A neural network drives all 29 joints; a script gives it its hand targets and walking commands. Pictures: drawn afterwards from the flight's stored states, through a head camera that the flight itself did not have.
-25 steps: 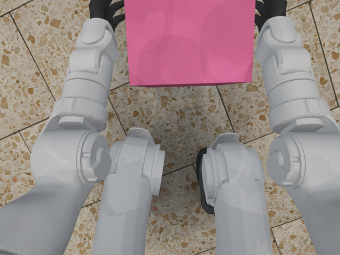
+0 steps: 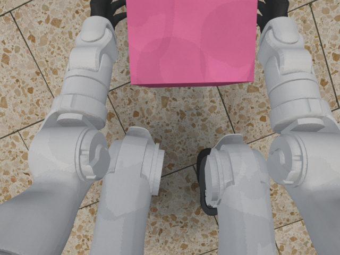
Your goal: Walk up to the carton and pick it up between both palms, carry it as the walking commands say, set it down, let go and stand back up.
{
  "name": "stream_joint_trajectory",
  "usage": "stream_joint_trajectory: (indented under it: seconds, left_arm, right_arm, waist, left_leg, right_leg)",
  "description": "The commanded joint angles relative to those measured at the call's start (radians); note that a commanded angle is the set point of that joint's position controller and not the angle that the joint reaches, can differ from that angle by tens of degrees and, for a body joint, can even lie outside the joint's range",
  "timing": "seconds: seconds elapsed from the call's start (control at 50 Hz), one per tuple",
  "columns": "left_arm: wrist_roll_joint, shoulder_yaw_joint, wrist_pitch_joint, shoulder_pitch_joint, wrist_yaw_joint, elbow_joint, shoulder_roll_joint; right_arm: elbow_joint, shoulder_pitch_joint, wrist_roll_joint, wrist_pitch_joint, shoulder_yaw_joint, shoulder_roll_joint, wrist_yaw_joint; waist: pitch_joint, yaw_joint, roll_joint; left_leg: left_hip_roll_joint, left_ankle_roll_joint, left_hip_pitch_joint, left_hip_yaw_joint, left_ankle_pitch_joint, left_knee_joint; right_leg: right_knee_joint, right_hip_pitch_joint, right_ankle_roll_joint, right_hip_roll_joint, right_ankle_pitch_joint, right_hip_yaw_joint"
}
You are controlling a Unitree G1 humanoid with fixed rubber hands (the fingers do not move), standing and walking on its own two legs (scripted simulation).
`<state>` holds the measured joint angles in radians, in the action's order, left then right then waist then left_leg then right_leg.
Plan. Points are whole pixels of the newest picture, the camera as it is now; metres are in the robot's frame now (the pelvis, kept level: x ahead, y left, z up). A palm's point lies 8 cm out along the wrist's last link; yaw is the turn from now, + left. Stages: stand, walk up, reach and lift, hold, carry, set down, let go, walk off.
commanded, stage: set down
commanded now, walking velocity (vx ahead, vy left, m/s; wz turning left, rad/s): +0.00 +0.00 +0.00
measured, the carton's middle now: (186, 22) +0.55 +0.01 -0.23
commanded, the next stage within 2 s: let go in 1.88 s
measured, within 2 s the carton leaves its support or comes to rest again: neither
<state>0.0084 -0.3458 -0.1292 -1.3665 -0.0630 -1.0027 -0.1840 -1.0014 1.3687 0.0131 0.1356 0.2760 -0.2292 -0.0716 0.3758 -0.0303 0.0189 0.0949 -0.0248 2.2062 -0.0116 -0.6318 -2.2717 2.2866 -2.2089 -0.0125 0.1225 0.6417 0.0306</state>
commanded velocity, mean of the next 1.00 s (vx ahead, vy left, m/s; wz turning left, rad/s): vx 0.00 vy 0.00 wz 0.00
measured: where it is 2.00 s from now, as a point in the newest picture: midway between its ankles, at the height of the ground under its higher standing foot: (176, 189)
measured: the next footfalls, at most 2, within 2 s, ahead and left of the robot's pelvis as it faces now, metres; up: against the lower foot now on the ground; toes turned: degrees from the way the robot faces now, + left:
none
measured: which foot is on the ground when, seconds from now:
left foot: down 0.00-1.00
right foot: down 0.00-1.00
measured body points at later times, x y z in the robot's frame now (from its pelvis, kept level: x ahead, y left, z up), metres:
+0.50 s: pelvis -0.01 +0.00 +0.01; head +0.36 +0.00 +0.24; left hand +0.52 +0.19 -0.19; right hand +0.54 -0.16 -0.18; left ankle +0.10 +0.11 -0.32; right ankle +0.10 -0.10 -0.32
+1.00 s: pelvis -0.02 +0.01 +0.08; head +0.35 +0.02 +0.32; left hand +0.53 +0.21 -0.07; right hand +0.55 -0.17 -0.07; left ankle +0.10 +0.11 -0.32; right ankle +0.10 -0.10 -0.32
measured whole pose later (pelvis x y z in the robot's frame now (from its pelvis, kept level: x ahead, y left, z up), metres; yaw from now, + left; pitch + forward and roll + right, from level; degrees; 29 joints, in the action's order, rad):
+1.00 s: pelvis -0.02 +0.01 +0.08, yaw +1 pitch +29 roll +0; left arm -0.22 -0.15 -0.28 -1.33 -0.16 -0.69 -0.36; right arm -0.70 1.35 -0.19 0.28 0.17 -0.38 -0.14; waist 0.52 -0.02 0.00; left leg 0.07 0.01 1.96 -0.01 -0.55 -2.01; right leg 2.02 -1.95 -0.01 0.07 0.59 0.02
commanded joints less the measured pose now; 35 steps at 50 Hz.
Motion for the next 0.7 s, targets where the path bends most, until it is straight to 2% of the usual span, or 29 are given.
stream_joint_trajectory:
  seconds: [0.0, 0.02, 0.04, 0.06, 0.08, 0.12, 0.14, 0.16, 0.18, 0.2, 0.26, 0.28, 0.3, 0.32, 0.34, 0.36, 0.38, 0.4, 0.42, 0.46, 0.48, 0.52, 0.56, 0.58, 0.6, 0.62, 0.64, 0.66, 0.68]
  left_arm:
    - [-0.029, 0.228, 0.021, -0.406, 0.136, 0.041, 0.494]
    - [-0.011, 0.241, 0.034, -0.414, 0.122, 0.079, 0.449]
    - [-0.038, 0.216, 0.033, -0.406, 0.107, 0.049, 0.422]
    - [-0.009, 0.142, 0.053, -0.336, 0.061, 0.057, 0.207]
    - [-0.016, 0.149, 0.063, -0.3, 0.039, 0.053, 0.146]
    - [-0.037, 0.102, 0.068, -0.231, -0.03, -0.027, -0.125]
    - [-0.029, 0.1, 0.083, -0.257, -0.048, 0.004, -0.188]
    - [-0.077, 0.139, 0.081, -0.266, -0.052, 0.009, -0.153]
    - [-0.127, 0.164, 0.093, -0.268, -0.059, 0.03, -0.18]
    - [-0.113, 0.144, 0.106, -0.26, -0.074, 0.049, -0.232]
    - [-0.139, 0.151, 0.113, -0.313, -0.088, 0.151, -0.275]
    - [-0.19, 0.174, 0.103, -0.331, -0.095, 0.119, -0.283]
    - [-0.189, 0.193, 0.097, -0.347, -0.091, 0.147, -0.27]
    - [-0.24, 0.231, 0.087, -0.349, -0.078, 0.091, -0.228]
    - [-0.281, 0.286, 0.085, -0.357, -0.065, 0.1, -0.186]
    - [-0.283, 0.274, 0.087, -0.361, -0.059, 0.149, -0.191]
    - [-0.301, 0.314, 0.09, -0.41, -0.052, 0.181, -0.184]
    - [-0.318, 0.329, 0.089, -0.374, -0.05, 0.183, -0.201]
    - [-0.262, 0.234, 0.089, -0.34, -0.062, 0.142, -0.269]
    - [-0.26, 0.201, 0.082, -0.35, -0.067, 0.09, -0.291]
    - [-0.266, 0.228, 0.076, -0.312, -0.069, 0.079, -0.3]
    - [-0.241, 0.183, 0.081, -0.313, -0.071, 0.078, -0.296]
    - [-0.215, 0.191, 0.079, -0.306, -0.079, 0.109, -0.327]
    - [-0.235, 0.192, 0.065, -0.313, -0.081, 0.174, -0.332]
    - [-0.242, 0.22, 0.049, -0.338, -0.081, 0.11, -0.305]
    - [-0.27, 0.248, 0.037, -0.315, -0.079, 0.214, -0.25]
    - [-0.26, 0.218, 0.031, -0.299, -0.085, 0.264, -0.281]
    - [-0.257, 0.229, 0.02, -0.315, -0.092, 0.392, -0.283]
    - [-0.275, 0.237, 0.001, -0.271, -0.093, 0.299, -0.268]
  right_arm:
    - [0.046, 0.452, -0.053, -0.021, -0.25, 0.583, 0.145]
    - [0.027, 0.422, -0.045, -0.029, -0.23, 0.508, 0.127]
    - [0.051, 0.432, -0.024, -0.042, -0.214, 0.399, 0.1]
    - [0.033, 0.376, -0.038, -0.047, -0.176, 0.229, 0.06]
    - [0.092, 0.373, -0.052, -0.055, -0.176, 0.188, 0.042]
    - [0.023, 0.339, -0.069, -0.064, -0.125, -0.114, -0.034]
    - [0.047, 0.32, -0.091, -0.067, -0.145, -0.093, -0.041]
    - [0.04, 0.323, -0.087, -0.07, -0.133, -0.155, -0.059]
    - [0.092, 0.347, -0.129, -0.081, -0.153, -0.144, -0.065]
    - [0.108, 0.358, -0.162, -0.086, -0.166, -0.146, -0.074]
    - [0.108, 0.354, -0.187, -0.084, -0.184, -0.178, -0.076]
    - [0.103, 0.384, -0.169, -0.089, -0.155, -0.228, -0.095]
    - [0.108, 0.383, -0.198, -0.087, -0.181, -0.234, -0.093]
    - [0.067, 0.402, -0.222, -0.081, -0.205, -0.232, -0.091]
    - [0.143, 0.418, -0.21, -0.087, -0.184, -0.238, -0.088]
    - [0.141, 0.383, -0.203, -0.088, -0.177, -0.236, -0.089]
    - [0.167, 0.439, -0.245, -0.09, -0.218, -0.205, -0.074]
    - [0.158, 0.387, -0.241, -0.09, -0.199, -0.222, -0.068]
    - [0.184, 0.399, -0.217, -0.092, -0.177, -0.291, -0.07]
    - [0.17, 0.448, -0.227, -0.084, -0.21, -0.283, -0.06]
    - [0.168, 0.425, -0.239, -0.08, -0.179, -0.285, -0.057]
    - [0.1, 0.374, -0.219, -0.068, -0.178, -0.278, -0.054]
    - [0.142, 0.399, -0.272, -0.063, -0.205, -0.25, -0.043]
    - [0.186, 0.372, -0.245, -0.054, -0.174, -0.288, -0.056]
    - [0.135, 0.375, -0.266, -0.045, -0.189, -0.265, -0.057]
    - [0.265, 0.372, -0.265, -0.042, -0.191, -0.26, -0.058]
    - [0.332, 0.373, -0.276, -0.03, -0.199, -0.299, -0.067]
    - [0.411, 0.357, -0.291, -0.019, -0.184, -0.293, -0.065]
    - [0.363, 0.343, -0.258, -0.009, -0.183, -0.307, -0.074]
  waist:
    - [-1.087, -0.031, 0.056]
    - [-1.053, -0.046, -0.024]
    - [-1.086, 0.008, 0.003]
    - [-1.07, -0.037, 0.011]
    - [-1.094, -0.049, 0.011]
    - [-1.152, -0.044, 0.039]
    - [-1.212, -0.057, 0.033]
    - [-1.204, -0.017, -0.012]
    - [-1.259, -0.011, 0.025]
    - [-1.297, -0.077, -0.007]
    - [-1.401, -0.049, 0.031]
    - [-1.51, 0.003, 0.084]
    - [-1.515, -0.019, -0.014]
    - [-1.422, 0.003, 0.002]
    - [-1.429, 0.055, 0.029]
    - [-1.422, 0.063, -0.011]
    - [-1.491, 0.039, -0.029]
    - [-1.486, 0.075, -0.017]
    - [-1.45, 0.037, -0.019]
    - [-1.398, -0.029, 0.055]
    - [-1.42, 0.002, 0.035]
    - [-1.406, -0.018, 0.048]
    - [-1.514, -0.059, -0.007]
    - [-1.58, -0.018, -0.017]
    - [-1.533, -0.008, -0.022]
    - [-1.668, 0.005, -0.004]
    - [-1.788, -0.024, 0.006]
    - [-1.913, -0.009, -0.064]
    - [-1.857, -0.003, -0.021]
  left_leg:
    - [0.011, 0.008, -0.485, -0.022, 0.344, 0.164]
    - [0.02, -0.01, -0.462, -0.054, 0.351, 0.165]
    - [0.008, -0.01, -0.475, -0.02, 0.338, 0.16]
    - [0.008, -0.015, -0.468, -0.049, 0.319, 0.172]
    - [0.009, -0.001, -0.479, -0.033, 0.319, 0.185]
    - [-0.004, -0.014, -0.487, -0.032, 0.32, 0.187]
    - [-0.011, -0.013, -0.551, -0.025, 0.344, 0.203]
    - [-0.018, -0.017, -0.538, -0.023, 0.364, 0.19]
    - [-0.016, -0.011, -0.529, -0.024, 0.326, 0.202]
    - [-0.014, -0.007, -0.564, -0.037, 0.399, 0.191]
    - [-0.044, -0.006, -0.575, -0.025, 0.443, 0.18]
    - [-0.026, -0.006, -0.601, -0.003, 0.472, 0.192]
    - [-0.041, -0.014, -0.628, -0.02, 0.448, 0.176]
    - [-0.048, -0.018, -0.557, -0.02, 0.404, 0.191]
    - [-0.042, 0.001, -0.583, -0.011, 0.43, 0.198]
    - [-0.05, -0.004, -0.568, -0.014, 0.417, 0.173]
    - [-0.045, 0.001, -0.664, 0.002, 0.48, 0.178]
    - [-0.055, 0.005, -0.723, 0.033, 0.494, 0.18]
    - [-0.05, 0.003, -0.66, 0.002, 0.471, 0.162]
    - [-0.048, 0.009, -0.588, -0.006, 0.41, 0.165]
    - [-0.067, 0.016, -0.603, 0.019, 0.417, 0.195]
    - [-0.05, 0.018, -0.638, 0.011, 0.435, 0.174]
    - [-0.058, 0.022, -0.729, 0.006, 0.438, 0.217]
    - [-0.059, 0.02, -0.743, -0.008, 0.409, 0.194]
    - [-0.056, 0.02, -0.741, -0.02, 0.4, 0.23]
    - [-0.044, 0.023, -0.818, -0.006, 0.429, 0.246]
    - [-0.035, 0.018, -0.885, -0.017, 0.493, 0.231]
    - [-0.038, 0.017, -0.988, -0.017, 0.55, 0.243]
    - [-0.031, 0.018, -0.921, -0.012, 0.503, 0.253]
  right_leg:
    - [-0.213, 0.521, 0.027, -0.005, -0.345, -0.036]
    - [-0.215, 0.486, 0.025, 0.004, -0.356, -0.033]
    - [-0.22, 0.517, 0.014, -0.008, -0.349, -0.044]
    - [-0.224, 0.526, 0.034, -0.01, -0.327, -0.026]
    - [-0.227, 0.521, 0.037, -0.009, -0.33, -0.03]
    - [-0.227, 0.603, 0.038, -0.029, -0.35, -0.034]
    - [-0.223, 0.602, 0.046, -0.026, -0.362, -0.024]
    - [-0.228, 0.612, 0.032, -0.03, -0.367, -0.039]
    - [-0.232, 0.64, 0.037, -0.035, -0.352, -0.027]
    - [-0.212, 0.616, 0.042, -0.031, -0.399, -0.041]
    - [-0.205, 0.692, 0.034, -0.043, -0.479, -0.055]
    - [-0.19, 0.764, 0.035, -0.045, -0.521, -0.036]
    - [-0.196, 0.758, 0.019, -0.049, -0.495, -0.044]
    - [-0.224, 0.778, 0.014, -0.056, -0.467, -0.055]
    - [-0.237, 0.754, 0.018, -0.055, -0.472, -0.041]
    - [-0.234, 0.738, 0.008, -0.058, -0.469, -0.063]
    - [-0.213, 0.748, 0.015, -0.062, -0.524, -0.059]
    - [-0.196, 0.705, 0.013, -0.065, -0.502, -0.035]
    - [-0.202, 0.689, 0.017, -0.06, -0.489, -0.048]
    - [-0.216, 0.674, 0.022, -0.072, -0.408, -0.056]
    - [-0.189, 0.727, 0.026, -0.073, -0.449, -0.048]
    - [-0.197, 0.64, 0.031, -0.073, -0.411, -0.042]
    - [-0.209, 0.687, 0.038, -0.069, -0.416, -0.028]
    - [-0.226, 0.721, 0.026, -0.071, -0.397, -0.033]
    - [-0.243, 0.722, 0.028, -0.064, -0.393, -0.012]
    - [-0.251, 0.789, 0.024, -0.061, -0.406, 0.0]
    - [-0.244, 0.834, 0.025, -0.065, -0.447, -0.005]
    - [-0.249, 0.887, 0.02, -0.058, -0.514, 0.001]
    - [-0.25, 0.88, 0.017, -0.057, -0.483, 0.015]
